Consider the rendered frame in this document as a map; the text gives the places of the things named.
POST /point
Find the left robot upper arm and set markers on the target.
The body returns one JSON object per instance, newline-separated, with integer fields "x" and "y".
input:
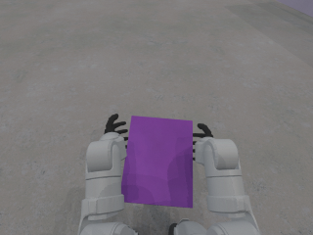
{"x": 106, "y": 228}

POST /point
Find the right robot shin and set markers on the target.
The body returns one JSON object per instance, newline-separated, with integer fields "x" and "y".
{"x": 184, "y": 219}

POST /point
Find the right robot hand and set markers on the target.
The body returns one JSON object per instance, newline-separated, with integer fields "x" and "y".
{"x": 207, "y": 133}

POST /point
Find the right robot upper arm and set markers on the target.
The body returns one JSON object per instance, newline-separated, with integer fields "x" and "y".
{"x": 235, "y": 227}

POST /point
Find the carton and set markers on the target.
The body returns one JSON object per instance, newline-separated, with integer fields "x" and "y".
{"x": 158, "y": 168}

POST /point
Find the left robot hand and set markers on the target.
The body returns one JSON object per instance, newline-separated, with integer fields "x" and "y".
{"x": 111, "y": 126}

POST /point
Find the robot right forearm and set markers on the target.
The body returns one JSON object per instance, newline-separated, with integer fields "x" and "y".
{"x": 226, "y": 192}

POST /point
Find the robot right thigh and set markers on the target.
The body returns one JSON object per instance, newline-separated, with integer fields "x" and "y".
{"x": 189, "y": 228}

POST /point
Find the robot left forearm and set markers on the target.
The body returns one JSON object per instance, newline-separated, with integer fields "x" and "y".
{"x": 103, "y": 198}

